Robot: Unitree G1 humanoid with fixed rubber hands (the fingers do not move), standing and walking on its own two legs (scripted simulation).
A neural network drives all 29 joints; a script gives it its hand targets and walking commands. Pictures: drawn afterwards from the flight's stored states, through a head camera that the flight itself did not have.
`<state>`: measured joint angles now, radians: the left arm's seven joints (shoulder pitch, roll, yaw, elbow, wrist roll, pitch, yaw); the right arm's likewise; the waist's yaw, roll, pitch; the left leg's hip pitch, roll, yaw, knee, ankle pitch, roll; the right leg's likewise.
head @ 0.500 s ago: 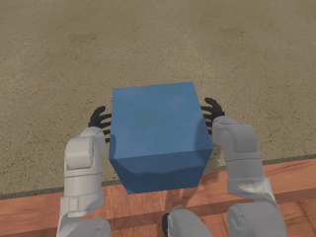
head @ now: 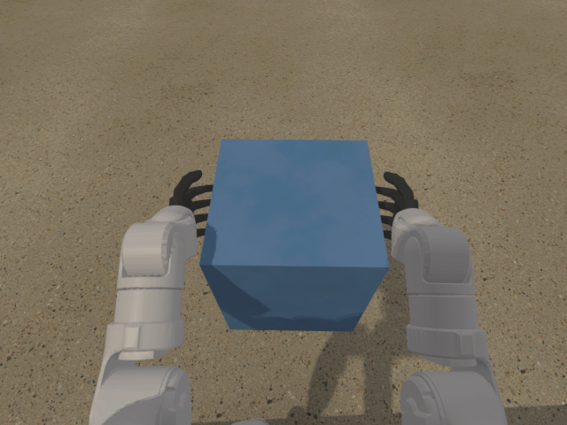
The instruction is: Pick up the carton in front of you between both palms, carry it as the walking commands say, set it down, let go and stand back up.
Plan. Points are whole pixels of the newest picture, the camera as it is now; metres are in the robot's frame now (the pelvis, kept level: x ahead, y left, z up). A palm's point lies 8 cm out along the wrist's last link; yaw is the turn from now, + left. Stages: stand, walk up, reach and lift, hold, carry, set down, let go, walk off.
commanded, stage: carry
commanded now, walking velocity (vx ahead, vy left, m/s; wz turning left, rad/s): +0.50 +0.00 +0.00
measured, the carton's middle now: (292, 243) +0.37 +0.01 +0.04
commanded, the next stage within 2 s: none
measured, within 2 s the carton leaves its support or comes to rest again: neither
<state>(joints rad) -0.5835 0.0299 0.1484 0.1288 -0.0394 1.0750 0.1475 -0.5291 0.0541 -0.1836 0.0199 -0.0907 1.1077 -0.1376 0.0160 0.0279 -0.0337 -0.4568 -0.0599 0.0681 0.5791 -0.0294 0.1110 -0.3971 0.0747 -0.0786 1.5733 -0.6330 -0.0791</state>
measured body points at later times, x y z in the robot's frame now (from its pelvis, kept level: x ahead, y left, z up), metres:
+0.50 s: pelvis +0.38 -0.03 -0.15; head +0.42 -0.03 +0.29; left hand +0.75 +0.12 -0.06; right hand +0.76 -0.19 -0.06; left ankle +0.20 +0.08 -0.67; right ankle +0.47 -0.09 -0.87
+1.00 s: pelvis +0.69 +0.02 -0.13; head +0.74 +0.02 +0.32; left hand +1.06 +0.15 -0.05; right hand +1.04 -0.15 -0.05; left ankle +0.76 +0.09 -0.87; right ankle +0.59 -0.09 -0.78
